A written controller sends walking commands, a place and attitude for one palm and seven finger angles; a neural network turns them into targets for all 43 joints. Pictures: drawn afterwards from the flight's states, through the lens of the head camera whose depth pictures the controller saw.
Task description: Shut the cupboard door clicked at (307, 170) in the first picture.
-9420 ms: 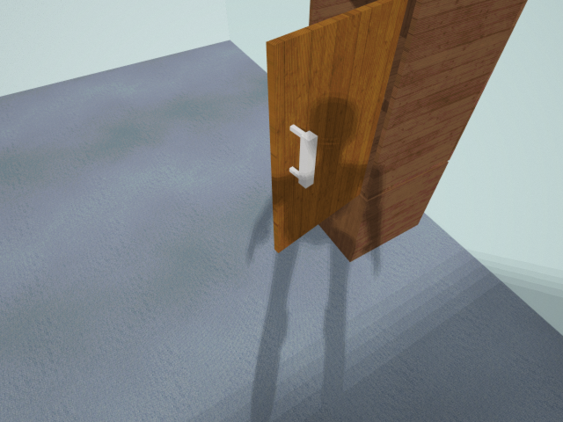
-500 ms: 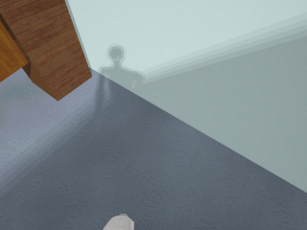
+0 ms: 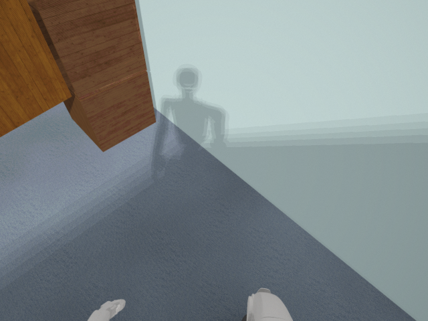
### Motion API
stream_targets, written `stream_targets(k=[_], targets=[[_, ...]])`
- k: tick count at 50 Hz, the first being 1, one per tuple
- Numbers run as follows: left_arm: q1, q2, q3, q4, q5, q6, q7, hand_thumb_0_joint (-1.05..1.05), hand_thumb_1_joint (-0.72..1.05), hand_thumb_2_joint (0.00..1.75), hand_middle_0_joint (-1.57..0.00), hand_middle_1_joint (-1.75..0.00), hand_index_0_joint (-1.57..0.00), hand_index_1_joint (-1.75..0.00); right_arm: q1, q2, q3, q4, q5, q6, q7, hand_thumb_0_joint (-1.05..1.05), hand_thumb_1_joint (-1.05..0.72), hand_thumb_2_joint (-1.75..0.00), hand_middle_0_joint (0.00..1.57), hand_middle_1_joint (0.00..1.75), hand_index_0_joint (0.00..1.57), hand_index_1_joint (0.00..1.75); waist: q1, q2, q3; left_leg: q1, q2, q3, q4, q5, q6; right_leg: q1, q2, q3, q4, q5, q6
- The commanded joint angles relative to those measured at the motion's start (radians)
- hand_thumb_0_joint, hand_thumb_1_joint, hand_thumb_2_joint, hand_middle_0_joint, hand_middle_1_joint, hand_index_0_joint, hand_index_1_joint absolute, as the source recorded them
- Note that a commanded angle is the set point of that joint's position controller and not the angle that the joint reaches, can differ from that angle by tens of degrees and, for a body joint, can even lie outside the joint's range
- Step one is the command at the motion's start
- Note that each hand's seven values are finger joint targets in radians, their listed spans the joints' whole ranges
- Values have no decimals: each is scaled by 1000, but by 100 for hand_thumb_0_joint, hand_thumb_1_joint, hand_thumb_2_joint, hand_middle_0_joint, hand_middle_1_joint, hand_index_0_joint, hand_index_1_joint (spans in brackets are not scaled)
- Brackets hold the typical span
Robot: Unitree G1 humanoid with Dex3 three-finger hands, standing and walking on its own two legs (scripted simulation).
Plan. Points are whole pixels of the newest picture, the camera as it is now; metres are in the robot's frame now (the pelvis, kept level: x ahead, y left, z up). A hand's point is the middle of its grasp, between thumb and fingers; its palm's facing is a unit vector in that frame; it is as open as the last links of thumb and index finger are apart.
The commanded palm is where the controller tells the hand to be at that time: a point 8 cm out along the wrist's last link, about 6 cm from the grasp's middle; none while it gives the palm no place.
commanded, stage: walk to a spot facing it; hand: left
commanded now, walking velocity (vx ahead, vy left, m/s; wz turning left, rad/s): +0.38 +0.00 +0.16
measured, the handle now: out of the picture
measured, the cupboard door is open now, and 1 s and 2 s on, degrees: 100 100 100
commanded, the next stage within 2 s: turn to face it in 1.04 s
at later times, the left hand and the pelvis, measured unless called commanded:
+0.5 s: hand (149, 302) +0.18 +0.14 -0.17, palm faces +0.20 -0.96 -0.20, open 7.2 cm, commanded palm none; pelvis +0.22 -0.04 +0.00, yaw +10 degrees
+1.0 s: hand (122, 193) +0.45 +0.27 -0.17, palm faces +0.25 -0.95 -0.17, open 7.3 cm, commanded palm none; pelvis +0.43 +0.07 +0.00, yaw +12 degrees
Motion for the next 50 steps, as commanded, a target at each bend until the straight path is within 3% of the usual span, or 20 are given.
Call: stream_targets(k=[1,4,6,7,8,9,11,13,15,22,28,29,31,32,33,34,36,38,40,50], targets=[[-134,51,6,-106,-12,-30,4,0,90,90,-20,-30,-20,-30,103,-152,-34,-3,-11,-22,-19,0,-90,-90,20,30,20,30,-30,140,28,11,287,-143,-52,578,110,30,20,-7,-203,-13,-36],[-89,67,13,-93,-13,-38,8,0,90,90,-20,-30,-20,-30,119,-161,-36,23,-14,-16,-20,0,-90,-90,20,30,20,30,2,124,15,-24,288,-145,37,680,98,220,77,-42,-294,-80,-70],[174,112,36,-12,-8,-53,15,0,90,90,-20,-30,-20,-30,87,-165,-39,26,-4,-16,-18,0,-90,-90,20,30,20,30,125,47,-94,-169,217,-108,326,659,48,610,87,-21,-386,-10,-95],[341,195,62,39,3,-63,27,0,90,90,-20,-30,-20,-30,105,-131,-37,13,9,-20,-9,0,-90,-90,20,30,20,30,178,-126,-221,-395,102,-26,611,368,5,899,-123,216,-432,1,-162],[407,251,71,68,-8,-58,31,0,90,90,-20,-30,-20,-30,154,-94,-34,1,13,-19,-15,0,-90,-90,20,30,20,30,155,-267,-317,-541,-7,-24,917,-262,-27,970,-358,543,-571,56,-252],[338,217,60,48,-22,-50,38,0,90,90,-20,-30,-20,-30,81,-119,-38,-11,13,-7,-10,0,-90,-90,20,30,20,30,144,-141,-184,-581,67,-84,1017,-235,-11,818,-357,528,-654,-73,-268],[192,112,35,27,-18,-57,43,0,90,90,-20,-30,-20,-30,-7,-72,-42,-9,1,7,1,0,-90,-90,20,30,20,30,78,-80,-19,-598,141,-100,1021,-45,-16,543,-267,339,-715,-166,-198],[145,45,14,23,-15,-73,44,0,90,90,-20,-30,-20,-30,28,-26,-33,10,-9,31,8,0,-90,-90,20,30,20,30,19,-59,3,-535,164,-88,965,39,-35,405,-210,166,-753,-122,-164],[165,27,10,42,-13,-85,45,0,90,90,-20,-30,-20,-30,67,-7,-35,26,-13,44,16,0,-90,-90,20,30,20,30,-1,-77,-30,-528,166,-62,902,79,-49,413,-174,61,-764,-65,-151],[271,32,8,115,-9,-106,49,0,90,90,-20,-30,-20,-30,-155,1,-35,-52,-12,44,38,0,-90,-90,20,30,20,30,30,-47,18,-648,175,2,597,136,-79,564,-172,-48,-766,177,-185],[346,76,3,170,-4,-93,53,0,90,90,-20,-30,-20,-30,-318,-19,-26,-99,-9,25,50,0,-90,-90,20,30,20,30,68,-97,51,-580,123,70,387,87,-41,667,-202,-80,-707,326,-175],[349,83,6,174,-1,-90,53,0,90,90,-20,-30,-20,-30,-304,-30,-28,-100,-10,20,48,0,-90,-90,20,30,20,30,55,-87,38,-525,108,83,353,52,-29,671,-209,-84,-664,380,-175],[315,109,13,167,-8,-88,50,0,90,90,-20,-30,-20,-30,-151,-65,-37,-53,-18,11,37,0,-90,-90,20,30,20,30,-30,-48,-29,-257,31,146,249,81,-3,596,-171,-165,-448,555,-146],[314,103,10,158,-14,-85,45,0,90,90,-20,-30,-20,-30,-11,-116,-51,-16,-23,7,29,0,-90,-90,20,30,20,30,-91,14,-122,-6,63,90,212,112,23,463,-134,-185,-228,476,-114],[343,55,5,128,-23,-82,34,0,90,90,-20,-30,-20,-30,120,-238,-81,6,-32,1,15,0,-90,-90,20,30,20,30,-129,228,-261,242,325,-287,155,113,118,205,0,-214,80,48,-56],[283,37,-8,79,-20,-86,32,0,90,90,-20,-30,-20,-30,192,-299,-90,15,-15,7,0,0,-90,-90,20,30,20,30,-139,281,-304,317,467,-523,61,259,201,34,65,-103,316,-399,-54],[175,38,6,65,-14,-79,43,0,90,90,-20,-30,-20,-30,60,-243,-81,-5,-6,3,-12,0,-90,-90,20,30,20,30,-82,112,-151,82,449,-416,5,259,189,-28,2,1,438,-318,-71],[212,8,12,96,-1,-57,31,0,90,90,-20,-30,-20,-30,-43,-157,-54,-33,-7,-11,-14,0,-90,-90,20,30,20,30,-11,95,-36,-126,380,-266,-51,206,125,23,-39,41,378,-199,-58],[262,-22,9,113,5,-35,24,0,90,90,-20,-30,-20,-30,-55,-116,-40,-28,-6,-24,-15,0,-90,-90,20,30,20,30,29,130,-10,-190,323,-154,-89,227,91,63,-32,31,306,-141,-44],[59,0,20,24,-4,-4,11,0,90,90,-20,-30,-20,-30,67,-103,-22,3,-5,-34,-23,0,-90,-90,20,30,20,30,27,111,36,-64,302,-22,-116,503,71,-66,12,28,52,75,-46]])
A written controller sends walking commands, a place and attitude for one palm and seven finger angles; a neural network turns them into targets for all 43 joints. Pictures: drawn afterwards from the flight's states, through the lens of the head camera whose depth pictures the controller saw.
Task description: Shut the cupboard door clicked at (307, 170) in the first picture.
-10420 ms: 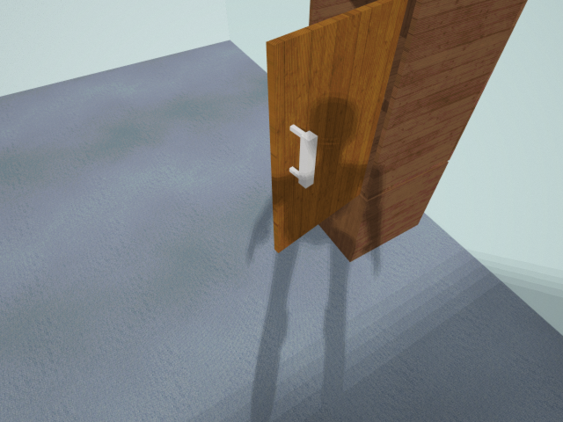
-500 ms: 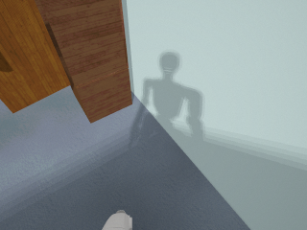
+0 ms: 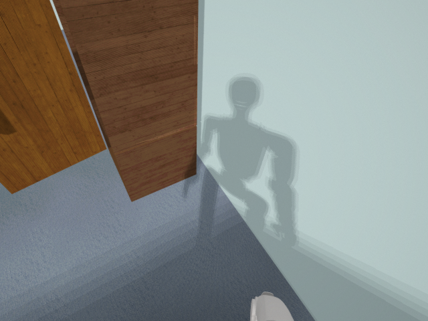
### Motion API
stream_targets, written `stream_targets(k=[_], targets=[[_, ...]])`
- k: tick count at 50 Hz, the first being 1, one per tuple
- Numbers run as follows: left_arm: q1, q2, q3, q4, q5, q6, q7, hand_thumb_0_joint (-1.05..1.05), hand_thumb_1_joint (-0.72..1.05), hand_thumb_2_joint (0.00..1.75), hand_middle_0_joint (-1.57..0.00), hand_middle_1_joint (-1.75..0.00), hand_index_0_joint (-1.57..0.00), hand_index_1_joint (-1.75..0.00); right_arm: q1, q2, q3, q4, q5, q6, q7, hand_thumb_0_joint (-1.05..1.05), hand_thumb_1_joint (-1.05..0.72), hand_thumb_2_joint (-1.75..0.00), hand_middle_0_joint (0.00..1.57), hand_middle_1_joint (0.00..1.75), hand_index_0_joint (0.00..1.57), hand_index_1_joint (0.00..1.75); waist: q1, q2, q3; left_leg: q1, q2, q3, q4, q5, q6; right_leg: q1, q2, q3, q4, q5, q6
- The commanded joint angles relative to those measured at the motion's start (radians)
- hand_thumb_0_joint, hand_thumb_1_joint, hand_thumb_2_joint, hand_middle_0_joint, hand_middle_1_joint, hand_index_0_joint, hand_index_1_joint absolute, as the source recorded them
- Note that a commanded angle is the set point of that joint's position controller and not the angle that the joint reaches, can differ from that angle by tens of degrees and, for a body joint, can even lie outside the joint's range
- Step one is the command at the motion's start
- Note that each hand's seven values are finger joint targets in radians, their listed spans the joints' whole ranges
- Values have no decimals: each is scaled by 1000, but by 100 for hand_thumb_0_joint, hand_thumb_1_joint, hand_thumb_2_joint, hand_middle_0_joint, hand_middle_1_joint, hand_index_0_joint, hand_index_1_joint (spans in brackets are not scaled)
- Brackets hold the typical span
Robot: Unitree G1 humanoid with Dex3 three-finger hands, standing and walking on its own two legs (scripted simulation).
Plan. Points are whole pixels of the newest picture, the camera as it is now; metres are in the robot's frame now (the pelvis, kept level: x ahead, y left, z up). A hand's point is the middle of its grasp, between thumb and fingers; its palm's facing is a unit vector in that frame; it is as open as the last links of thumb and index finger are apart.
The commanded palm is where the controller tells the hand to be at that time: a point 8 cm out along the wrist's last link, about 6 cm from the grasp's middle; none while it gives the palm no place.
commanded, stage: walk to a spot facing it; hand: left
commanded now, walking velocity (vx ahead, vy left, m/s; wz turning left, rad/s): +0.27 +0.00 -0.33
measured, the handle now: out of the picture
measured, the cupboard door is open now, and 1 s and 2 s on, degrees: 100 100 100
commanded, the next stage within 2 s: turn to face it in 0.04 s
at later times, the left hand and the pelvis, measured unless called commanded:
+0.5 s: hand (164, 262) +0.27 +0.13 -0.17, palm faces +0.09 -0.98 -0.18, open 7.1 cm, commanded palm none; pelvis +0.17 -0.05 -0.01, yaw +6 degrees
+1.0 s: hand (115, 295) +0.20 +0.23 -0.17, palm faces +0.37 -0.89 -0.27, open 7.4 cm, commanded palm none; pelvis +0.20 -0.01 -0.01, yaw +21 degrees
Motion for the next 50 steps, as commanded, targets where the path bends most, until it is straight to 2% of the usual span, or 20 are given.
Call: stream_targets(k=[1,7,9,10,11,12,13,15,20,22,28,31,32,33,34,35,36,39,44,50], targets=[[-36,-2,-12,-66,-8,-2,-11,0,90,90,-20,-30,-20,-30,117,-98,-6,-9,-10,-14,-8,0,-90,-90,20,30,20,30,-13,109,57,26,299,-113,-111,493,45,-47,12,-8,-122,47,-16],[-150,5,-31,-113,-14,-13,-10,0,90,90,-20,-30,-20,-30,202,-120,-2,45,-25,1,-13,0,-90,-90,20,30,20,30,-53,116,57,122,323,-63,-9,779,38,90,76,-71,-367,-62,-77],[-46,30,-32,-87,-12,-30,0,0,90,90,-20,-30,-20,-30,205,-121,1,57,-19,8,-15,0,-90,-90,20,30,20,30,-8,90,-3,106,299,-89,143,937,24,286,124,-98,-466,-71,-86],[70,50,-23,-53,-10,-42,5,0,90,90,-20,-30,-20,-30,177,-124,1,56,-8,8,-16,0,-90,-90,20,30,20,30,51,78,-68,41,270,-85,274,899,-3,475,122,-88,-545,44,-85],[223,121,-2,-7,-5,-56,16,0,90,90,-20,-30,-20,-30,153,-109,-1,40,7,7,-12,0,-90,-90,20,30,20,30,110,-3,-182,-172,195,-55,489,641,-41,796,-3,30,-510,444,-117],[331,211,18,26,-10,-66,25,0,90,90,-20,-30,-20,-30,206,-69,-3,21,23,6,-10,0,-90,-90,20,30,20,30,109,-178,-323,-427,17,-33,811,-281,-93,1063,-330,346,-514,965,-252],[315,218,4,20,-27,-60,30,0,90,90,-20,-30,-20,-30,185,-91,-2,26,26,16,-15,0,-90,-90,20,30,20,30,99,-120,-354,-370,55,-153,942,-386,-90,927,-380,331,-589,962,-309],[157,144,-9,-27,-24,-46,45,0,90,90,-20,-30,-20,-30,58,-47,-2,-2,18,40,-6,0,-90,-90,20,30,20,30,65,-84,-134,-448,103,-162,982,-291,-98,694,-297,189,-651,810,-258],[20,79,-17,-66,-20,-48,51,0,90,90,-20,-30,-20,-30,81,-4,-6,6,0,101,17,0,-90,-90,20,30,20,30,-43,-84,-103,-362,131,-114,832,-145,-136,440,-203,-65,-747,459,-158],[6,65,-2,-80,-14,-43,50,0,90,90,-20,-30,-20,-30,55,0,-15,-14,-7,113,24,0,-90,-90,20,30,20,30,-50,-100,-85,-366,130,-84,765,-105,-148,411,-193,-104,-761,329,-148],[25,135,22,-85,-4,-21,48,0,90,90,-20,-30,-20,-30,-135,-39,-21,-118,-7,108,41,0,-90,-90,20,30,20,30,3,-102,-52,-358,117,-36,489,-141,-142,475,-256,-106,-687,206,-156],[19,162,31,-95,-11,-4,41,0,90,90,-20,-30,-20,-30,-96,-95,-33,-134,-13,101,45,0,-90,-90,20,30,20,30,-36,-31,-80,-164,84,-16,247,11,-125,412,-226,-165,-510,99,-82],[18,142,28,-112,-18,4,36,0,90,90,-20,-30,-20,-30,-48,-169,-50,-134,-16,95,43,0,-90,-90,20,30,20,30,-68,141,-109,-58,172,-160,140,152,-79,310,-153,-201,-337,-31,-26],[-11,76,10,-157,-26,12,31,0,90,90,-20,-30,-20,-30,10,-287,-78,-142,-23,89,34,0,-90,-90,20,30,20,30,-101,424,-115,-11,440,-548,35,468,72,90,4,-186,-72,-557,49],[-76,95,0,-193,-15,27,37,0,90,90,-20,-30,-20,-30,37,-317,-79,-135,-18,100,25,0,-90,-90,20,30,20,30,-107,286,-115,-60,497,-591,27,459,141,81,9,-38,44,-581,32],[-87,101,7,-200,-13,28,36,0,90,90,-20,-30,-20,-30,-10,-313,-76,-150,-20,97,18,0,-90,-90,20,30,20,30,-87,214,-101,-104,476,-575,-3,298,158,74,4,-4,98,-523,22],[-94,98,14,-185,-9,30,35,0,90,90,-20,-30,-20,-30,-67,-289,-72,-168,-20,95,10,0,-90,-90,20,30,20,30,-68,234,-88,-130,407,-553,-7,218,130,47,10,16,136,-452,26],[-14,115,20,-145,-6,36,25,0,90,90,-20,-30,-20,-30,-154,-243,-53,-200,-13,86,5,0,-90,-90,20,30,20,30,-12,159,-75,-152,304,-409,-17,150,61,67,20,40,152,-276,37],[7,125,19,-147,-7,38,31,0,90,90,-20,-30,-20,-30,-130,-240,-56,-197,-5,85,11,0,-90,-90,20,30,20,30,-16,104,-120,-85,266,-404,-14,161,66,79,37,45,74,-239,57],[-60,119,7,-189,-17,35,39,0,90,90,-20,-30,-20,-30,-89,-257,-69,-180,-13,97,15,0,-90,-90,20,30,20,30,-45,155,-126,-39,269,-495,32,245,97,117,71,48,-125,-332,58]])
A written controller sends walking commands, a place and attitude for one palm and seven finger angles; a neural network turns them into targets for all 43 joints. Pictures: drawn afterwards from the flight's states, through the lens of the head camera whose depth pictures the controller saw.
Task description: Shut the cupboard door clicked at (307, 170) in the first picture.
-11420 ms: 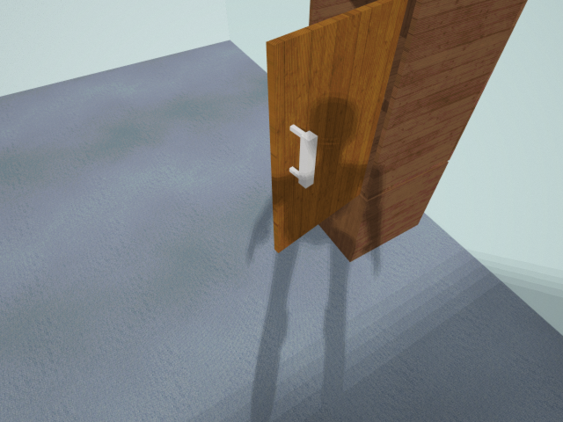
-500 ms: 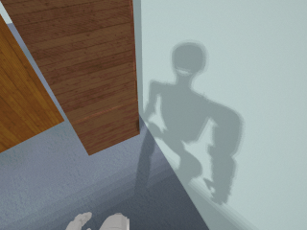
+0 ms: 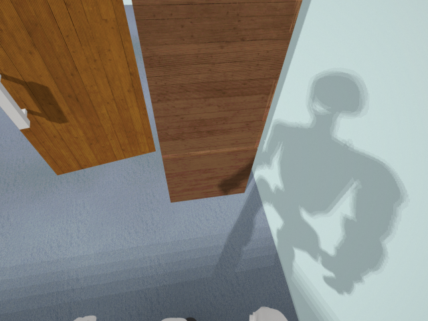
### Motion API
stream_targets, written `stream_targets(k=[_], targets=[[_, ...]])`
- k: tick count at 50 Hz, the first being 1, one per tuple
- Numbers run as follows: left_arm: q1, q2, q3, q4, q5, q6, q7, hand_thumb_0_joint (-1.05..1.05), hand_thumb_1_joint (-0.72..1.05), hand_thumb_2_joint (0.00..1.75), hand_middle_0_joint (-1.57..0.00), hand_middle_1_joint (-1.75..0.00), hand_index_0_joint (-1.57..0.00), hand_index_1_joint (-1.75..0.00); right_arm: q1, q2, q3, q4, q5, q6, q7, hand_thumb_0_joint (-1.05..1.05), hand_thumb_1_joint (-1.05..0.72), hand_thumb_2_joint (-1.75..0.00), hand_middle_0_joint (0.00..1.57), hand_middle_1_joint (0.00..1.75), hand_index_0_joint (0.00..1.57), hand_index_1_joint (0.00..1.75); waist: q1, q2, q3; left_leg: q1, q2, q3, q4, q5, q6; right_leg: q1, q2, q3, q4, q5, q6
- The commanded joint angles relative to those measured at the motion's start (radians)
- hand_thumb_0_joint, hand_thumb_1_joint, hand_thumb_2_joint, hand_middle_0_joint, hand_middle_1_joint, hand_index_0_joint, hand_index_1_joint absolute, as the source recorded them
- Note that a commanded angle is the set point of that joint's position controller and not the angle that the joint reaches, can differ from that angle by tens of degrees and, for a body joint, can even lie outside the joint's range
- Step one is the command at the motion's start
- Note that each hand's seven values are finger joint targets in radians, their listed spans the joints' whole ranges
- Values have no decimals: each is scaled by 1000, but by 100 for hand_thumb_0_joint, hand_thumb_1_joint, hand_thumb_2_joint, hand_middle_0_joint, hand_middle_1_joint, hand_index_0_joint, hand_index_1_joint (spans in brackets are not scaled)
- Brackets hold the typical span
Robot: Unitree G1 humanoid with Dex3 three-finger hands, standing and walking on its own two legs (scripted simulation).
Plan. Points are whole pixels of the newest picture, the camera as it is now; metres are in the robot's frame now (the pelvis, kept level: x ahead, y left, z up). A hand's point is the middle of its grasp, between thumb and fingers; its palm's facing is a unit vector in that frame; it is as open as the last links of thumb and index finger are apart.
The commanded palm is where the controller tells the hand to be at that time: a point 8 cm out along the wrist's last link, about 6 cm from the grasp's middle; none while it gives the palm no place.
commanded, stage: turn to face it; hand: left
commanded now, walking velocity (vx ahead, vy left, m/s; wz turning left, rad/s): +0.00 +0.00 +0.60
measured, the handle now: (10, 101) +0.56 +0.54 +0.01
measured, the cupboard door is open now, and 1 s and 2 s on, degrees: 100 100 100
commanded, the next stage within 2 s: take the last steps up to it in 0.52 s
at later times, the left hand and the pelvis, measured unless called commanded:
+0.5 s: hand out of the picture +0.01 +0.13 -0.15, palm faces +0.31 -0.92 -0.25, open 7.3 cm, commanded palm none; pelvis +0.00 -0.07 +0.00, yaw +18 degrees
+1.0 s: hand out of the picture +0.00 +0.18 -0.16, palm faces +0.40 -0.89 -0.22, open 7.4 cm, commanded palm none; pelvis +0.03 -0.03 +0.00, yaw +24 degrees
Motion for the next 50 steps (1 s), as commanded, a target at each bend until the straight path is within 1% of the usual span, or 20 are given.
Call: stream_targets(k=[1,6,8,9,10,11,12,15,22,27,30,31,32,33,34,37,44,47,49,50], targets=[[-48,47,1,-103,-10,-24,11,0,90,90,-20,-30,-20,-30,66,-232,-74,-42,-8,-5,-16,0,-90,-90,20,30,20,30,-43,131,-161,222,263,-338,-117,164,117,-35,27,2,-120,-58,-4],[16,53,3,-94,-19,-29,18,0,90,90,-20,-30,-20,-30,16,-226,-82,-56,-6,11,-15,0,-90,-90,20,30,20,30,-12,186,-172,103,212,-380,-74,175,85,191,81,-12,-372,-13,-31],[105,86,16,-75,-17,-39,25,0,90,90,-20,-30,-20,-30,-36,-193,-80,-75,6,15,-11,0,-90,-90,20,30,20,30,43,95,-176,-83,140,-346,1,9,23,432,43,17,-633,122,-48],[136,169,32,-74,-2,-48,31,0,90,90,-20,-30,-20,-30,-36,-136,-74,-89,17,14,-5,0,-90,-90,20,30,20,30,62,-152,-176,-274,27,-203,182,-215,-51,576,-177,236,-786,43,-109],[105,212,33,-90,4,-46,33,0,90,90,-20,-30,-20,-30,-57,-133,-75,-108,9,12,-3,0,-90,-90,20,30,20,30,61,-292,-110,-331,-58,-34,441,-427,-109,452,-409,418,-829,124,-217],[50,179,18,-107,-3,-46,34,0,90,90,-20,-30,-20,-30,-49,-168,-82,-92,-4,17,5,0,-90,-90,20,30,20,30,30,-186,-73,-275,-3,-76,607,-395,-96,307,-389,330,-807,160,-243],[-18,110,7,-115,-6,-56,35,0,90,90,-20,-30,-20,-30,-18,-163,-88,-59,-9,29,10,0,-90,-90,20,30,20,30,-13,-217,-41,-281,23,-84,686,-329,-100,284,-302,231,-784,238,-217],[-28,67,-5,-120,-13,-64,26,0,90,90,-20,-30,-20,-30,11,-130,-76,-29,-6,39,19,0,-90,-90,20,30,20,30,-31,-184,-47,-269,44,-14,756,-212,-132,328,-201,36,-712,478,-182],[131,98,9,-65,0,-72,27,0,90,90,-20,-30,-20,-30,-94,-97,-48,-46,2,31,11,0,-90,-90,20,30,20,30,40,-135,-107,-214,59,53,490,-291,-147,500,-253,-5,-640,726,-219],[161,132,20,-26,6,-69,23,0,90,90,-20,-30,-20,-30,-105,-84,-29,-42,10,11,4,0,-90,-90,20,30,20,30,49,-211,-132,-59,30,106,208,-283,-119,503,-260,-24,-557,880,-215],[100,128,16,-21,-12,-63,15,0,90,90,-20,-30,-20,-30,-4,-129,-35,-6,5,-3,-1,0,-90,-90,20,30,20,30,-27,-129,-151,222,52,102,-71,23,-89,330,-205,-102,-425,695,-126],[109,82,7,-37,-20,-58,11,0,90,90,-20,-30,-20,-30,30,-206,-51,-3,-4,-15,-6,0,-90,-90,20,30,20,30,-40,71,-203,385,231,-96,-89,285,-20,152,-113,-159,-279,407,-68],[66,18,-19,-62,-23,-52,9,0,90,90,-20,-30,-20,-30,77,-279,-67,5,-8,-11,-14,0,-90,-90,20,30,20,30,-70,286,-198,397,424,-307,-100,582,121,2,-28,-141,-115,-204,-30],[26,40,-12,-75,-12,-37,13,0,90,90,-20,-30,-20,-30,86,-281,-61,12,-12,-1,-18,0,-90,-90,20,30,20,30,-73,194,-170,313,446,-272,-105,415,179,3,-26,-63,-7,-265,-48],[10,39,-9,-65,-5,-32,8,0,90,90,-20,-30,-20,-30,58,-242,-51,4,-14,-7,-24,0,-90,-90,20,30,20,30,-57,197,-122,285,397,-248,-154,221,169,-54,-27,-48,50,-209,-52],[26,37,-4,-27,3,-40,-17,0,90,90,-20,-30,-20,-30,25,-187,-33,-4,-9,-30,-31,0,-90,-90,20,30,20,30,-18,191,-46,248,300,-184,-190,81,122,-109,-23,-32,96,-52,-59],[-5,1,-18,-36,2,-60,-32,0,90,90,-20,-30,-20,-30,90,-174,-37,24,-9,-53,-23,0,-90,-90,20,30,20,30,-18,123,-22,199,263,-155,-230,-78,134,4,-8,-90,-208,-19,-60],[21,-14,-17,-33,3,-65,-34,0,90,90,-20,-30,-20,-30,96,-168,-42,33,-10,-51,-19,0,-90,-90,20,30,20,30,-4,118,-17,135,248,-154,-214,-175,124,129,24,-121,-340,8,-61],[129,3,-6,5,4,-74,-32,0,90,90,-20,-30,-20,-30,70,-154,-37,34,-4,-48,-17,0,-90,-90,20,30,20,30,55,68,-33,-8,193,-119,-105,-266,83,367,43,-123,-497,92,-68],[230,37,6,38,8,-85,-26,0,90,90,-20,-30,-20,-30,56,-122,-32,28,2,-53,-14,0,-90,-90,20,30,20,30,101,-29,-61,-126,108,-46,49,-318,33,533,-18,-32,-602,30,-84]])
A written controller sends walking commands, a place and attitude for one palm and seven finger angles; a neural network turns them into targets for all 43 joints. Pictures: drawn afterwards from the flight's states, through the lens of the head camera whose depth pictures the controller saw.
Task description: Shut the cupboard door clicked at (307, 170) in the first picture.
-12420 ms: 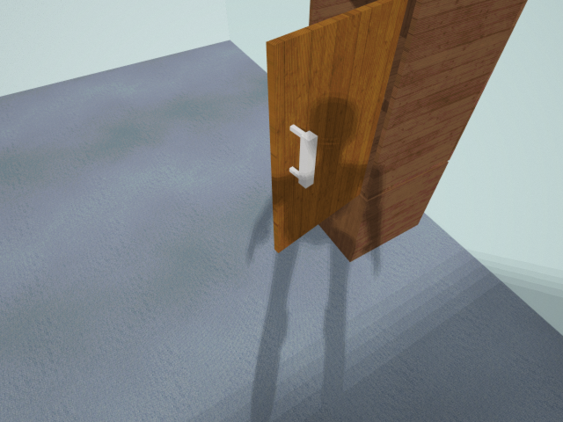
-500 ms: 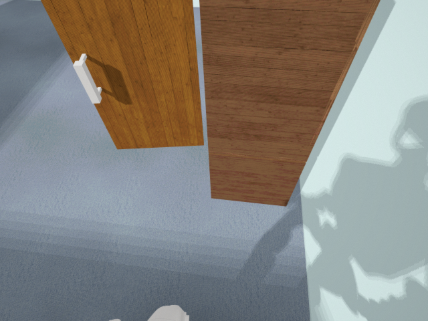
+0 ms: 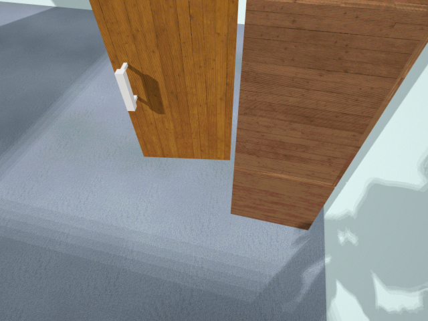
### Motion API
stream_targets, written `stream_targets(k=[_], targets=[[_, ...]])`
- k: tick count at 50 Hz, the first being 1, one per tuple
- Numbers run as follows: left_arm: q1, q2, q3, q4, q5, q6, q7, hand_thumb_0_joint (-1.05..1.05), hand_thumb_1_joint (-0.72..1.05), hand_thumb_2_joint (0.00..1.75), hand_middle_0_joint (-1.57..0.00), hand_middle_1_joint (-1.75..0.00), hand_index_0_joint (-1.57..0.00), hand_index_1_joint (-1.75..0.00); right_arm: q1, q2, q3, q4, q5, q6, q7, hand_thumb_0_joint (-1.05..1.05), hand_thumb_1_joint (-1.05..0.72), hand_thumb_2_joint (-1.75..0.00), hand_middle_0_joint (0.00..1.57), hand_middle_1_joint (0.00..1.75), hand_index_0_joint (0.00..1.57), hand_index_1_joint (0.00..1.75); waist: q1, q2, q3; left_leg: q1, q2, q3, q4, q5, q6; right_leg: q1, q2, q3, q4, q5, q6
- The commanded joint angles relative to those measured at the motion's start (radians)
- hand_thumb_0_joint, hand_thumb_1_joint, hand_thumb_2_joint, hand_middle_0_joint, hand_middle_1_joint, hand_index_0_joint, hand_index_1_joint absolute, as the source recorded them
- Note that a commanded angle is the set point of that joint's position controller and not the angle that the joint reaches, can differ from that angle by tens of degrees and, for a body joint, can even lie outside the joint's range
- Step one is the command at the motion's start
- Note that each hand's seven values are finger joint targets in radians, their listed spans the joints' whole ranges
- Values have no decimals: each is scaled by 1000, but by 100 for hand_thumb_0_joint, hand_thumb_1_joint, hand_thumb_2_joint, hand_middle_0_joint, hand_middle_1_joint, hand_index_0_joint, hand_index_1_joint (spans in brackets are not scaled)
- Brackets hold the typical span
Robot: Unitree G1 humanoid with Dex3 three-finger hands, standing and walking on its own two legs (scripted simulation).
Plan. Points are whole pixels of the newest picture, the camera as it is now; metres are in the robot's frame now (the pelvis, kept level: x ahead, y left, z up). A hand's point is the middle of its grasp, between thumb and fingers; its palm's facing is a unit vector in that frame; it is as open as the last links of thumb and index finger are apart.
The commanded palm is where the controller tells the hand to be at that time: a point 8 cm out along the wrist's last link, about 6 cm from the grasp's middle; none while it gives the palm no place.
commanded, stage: take the last steps up to it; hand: left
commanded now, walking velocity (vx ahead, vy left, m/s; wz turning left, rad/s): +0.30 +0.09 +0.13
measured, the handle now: (128, 87) +0.72 +0.31 +0.02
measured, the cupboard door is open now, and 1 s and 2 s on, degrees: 100 100 100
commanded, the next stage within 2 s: come to a stop and stand still in 0.56 s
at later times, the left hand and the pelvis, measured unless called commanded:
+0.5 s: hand out of the picture +0.07 +0.22 -0.19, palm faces +0.17 -0.98 -0.14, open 7.4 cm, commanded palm none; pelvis +0.16 +0.07 -0.02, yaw +5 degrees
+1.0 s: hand (126, 234) +0.34 +0.26 -0.17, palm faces +0.03 -0.98 -0.19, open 7.4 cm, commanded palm none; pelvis +0.25 +0.09 -0.01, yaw +4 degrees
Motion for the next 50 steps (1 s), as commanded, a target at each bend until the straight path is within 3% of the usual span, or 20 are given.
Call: stream_targets(k=[1,2,3,6,9,12,18,20,21,22,23,24,27,30,37,40,42,44,47,50], targets=[[279,204,56,26,9,-48,26,0,90,90,-20,-30,-20,-30,-31,-56,-21,-79,16,-24,1,0,-90,-90,20,30,20,30,129,-320,-57,-507,-19,15,329,-246,4,515,-280,402,-408,-180,-104],[313,236,59,26,-4,-46,35,0,90,90,-20,-30,-20,-30,-91,-102,-28,-109,0,-17,8,0,-90,-90,20,30,20,30,144,-320,-22,-566,7,-33,550,-298,-9,423,-427,629,-548,-310,-195],[241,202,51,11,-11,-47,40,0,90,90,-20,-30,-20,-30,-102,-123,-39,-101,-7,-15,13,0,-90,-90,20,30,20,30,100,-196,44,-579,59,-85,633,-186,-12,324,-406,588,-574,-382,-213],[119,92,26,-5,-9,-67,43,0,90,90,-20,-30,-20,-30,-47,-78,-39,-44,-11,-2,26,0,-90,-90,20,30,20,30,21,-174,79,-504,123,-77,657,29,-38,173,-299,294,-557,-138,-143],[155,75,23,30,-11,-90,41,0,90,90,-20,-30,-20,-30,-25,-30,-32,-23,-5,1,35,0,-90,-90,20,30,20,30,12,-121,35,-468,120,-17,544,107,-68,233,-240,109,-529,187,-127],[207,87,20,72,-10,-95,41,0,90,90,-20,-30,-20,-30,-57,-9,-25,-27,0,-3,38,0,-90,-90,20,30,20,30,28,-121,10,-468,112,22,411,116,-79,314,-231,44,-487,394,-130],[210,114,26,120,0,-81,45,0,90,90,-20,-30,-20,-30,-119,0,-18,-49,3,-27,43,0,-90,-90,20,30,20,30,34,-199,37,-321,80,77,162,88,-50,289,-253,8,-397,465,-120],[169,120,32,118,-6,-72,44,0,90,90,-20,-30,-20,-30,27,-34,-27,-4,-3,-38,32,0,-90,-90,20,30,20,30,-48,-133,-6,-65,36,112,39,150,-37,178,-207,-52,-232,474,-90],[186,92,24,115,-9,-67,41,0,90,90,-20,-30,-20,-30,153,-95,-40,33,-8,-45,22,0,-90,-90,20,30,20,30,-92,-19,-93,129,75,73,16,176,-22,107,-152,-82,-28,406,-67],[234,34,17,101,-20,-61,37,0,90,90,-20,-30,-20,-30,259,-207,-67,51,-19,-52,6,0,-90,-90,20,30,20,30,-116,233,-205,313,319,-247,-21,242,64,-103,-14,-136,235,5,-22],[187,16,7,64,-20,-59,41,0,90,90,-20,-30,-20,-30,315,-245,-73,57,-9,-40,-11,0,-90,-90,20,30,20,30,-133,292,-252,325,435,-413,-141,286,148,-196,40,-53,473,-261,-29],[115,17,5,35,-18,-57,44,0,90,90,-20,-30,-20,-30,264,-232,-67,47,-5,-35,-18,0,-90,-90,20,30,20,30,-113,183,-157,221,453,-394,-163,268,176,-240,-7,19,588,-226,-52],[110,-4,11,69,-7,-42,34,0,90,90,-20,-30,-20,-30,65,-96,-26,-3,-5,-53,-22,0,-90,-90,20,30,20,30,-25,108,-37,-49,366,-190,-226,185,130,-214,-75,59,590,-36,-36],[156,-30,11,77,-4,-25,30,0,90,90,-20,-30,-20,-30,46,-64,-19,-2,-7,-67,-27,0,-90,-90,20,30,20,30,13,89,-58,-92,326,-72,-240,300,122,-147,-65,43,462,12,-26],[117,-31,-5,56,-12,-10,44,0,90,90,-20,-30,-20,-30,-8,-77,-8,1,-7,-47,-36,0,-90,-90,20,30,20,30,29,32,-87,-81,305,-4,-122,582,116,82,-4,9,7,115,-11],[140,63,9,52,-7,-12,53,0,90,90,-20,-30,-20,-30,-21,-62,-6,8,9,-23,-37,0,-90,-90,20,30,20,30,46,-50,-72,-142,205,25,3,340,11,197,-52,110,-216,467,-28],[63,136,7,31,-12,-12,54,0,90,90,-20,-30,-20,-30,55,-30,-8,20,22,6,-25,0,-90,-90,20,30,20,30,-15,-143,-58,-137,87,59,47,-8,-53,107,-225,228,-249,614,-150],[16,127,7,20,-15,-8,62,0,90,90,-20,-30,-20,-30,86,4,-9,47,18,28,-25,0,-90,-90,20,30,20,30,-37,-186,-79,-59,75,60,90,-9,-55,68,-212,216,-267,607,-174],[22,127,12,18,-19,-5,72,0,90,90,-20,-30,-20,-30,76,-15,-15,42,19,34,-28,0,-90,-90,20,30,20,30,-11,-233,-118,-126,69,46,148,-87,-60,185,-224,206,-225,859,-193],[9,133,25,13,-21,2,79,0,90,90,-20,-30,-20,-30,81,-7,-15,47,19,34,-30,0,-90,-90,20,30,20,30,-9,-134,-139,-114,83,43,60,-4,-66,220,-220,195,-182,836,-190]])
